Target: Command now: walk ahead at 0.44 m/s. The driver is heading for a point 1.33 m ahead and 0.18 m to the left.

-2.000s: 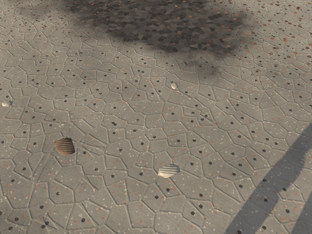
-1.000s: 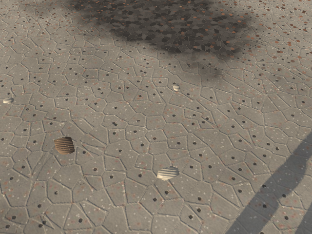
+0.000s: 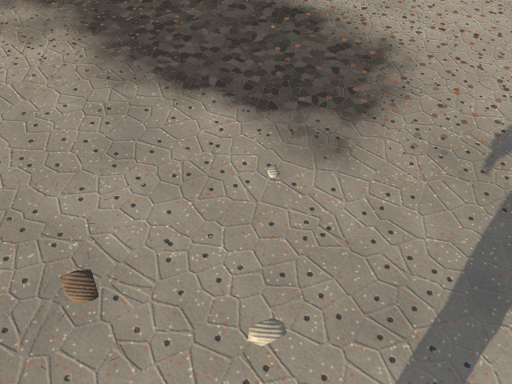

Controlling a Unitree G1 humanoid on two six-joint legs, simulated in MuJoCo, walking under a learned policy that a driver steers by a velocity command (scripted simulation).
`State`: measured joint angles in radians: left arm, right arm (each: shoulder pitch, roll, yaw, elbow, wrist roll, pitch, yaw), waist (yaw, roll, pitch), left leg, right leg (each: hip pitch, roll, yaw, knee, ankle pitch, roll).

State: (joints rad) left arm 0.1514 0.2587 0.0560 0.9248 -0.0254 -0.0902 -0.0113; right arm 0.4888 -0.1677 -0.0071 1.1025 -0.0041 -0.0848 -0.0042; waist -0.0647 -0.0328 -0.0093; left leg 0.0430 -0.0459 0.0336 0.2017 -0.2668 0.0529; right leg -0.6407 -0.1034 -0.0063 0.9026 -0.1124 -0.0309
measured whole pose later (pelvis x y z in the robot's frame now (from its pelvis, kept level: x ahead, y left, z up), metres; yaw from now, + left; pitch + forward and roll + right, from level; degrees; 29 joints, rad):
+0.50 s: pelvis +0.29 -0.07 +0.00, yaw +5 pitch +0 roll -2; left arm 0.32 0.23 0.05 1.02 0.02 -0.12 -0.02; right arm 0.20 -0.26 -0.07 0.93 0.03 -0.06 -0.02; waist 0.04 0.04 0.01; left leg -0.70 0.11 -0.10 1.02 -0.09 0.05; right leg -0.07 0.07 -0.15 0.25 -0.18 -0.07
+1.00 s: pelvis +0.58 +0.04 +0.00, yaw +22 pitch +2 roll +0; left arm 0.11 0.29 0.05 0.80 0.01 -0.12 0.00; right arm 0.30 -0.25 -0.08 0.80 0.01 -0.07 0.02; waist -0.03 -0.02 0.03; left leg -0.22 -0.12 -0.04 0.35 -0.15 0.12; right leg -0.61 -0.11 0.07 1.03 -0.27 0.02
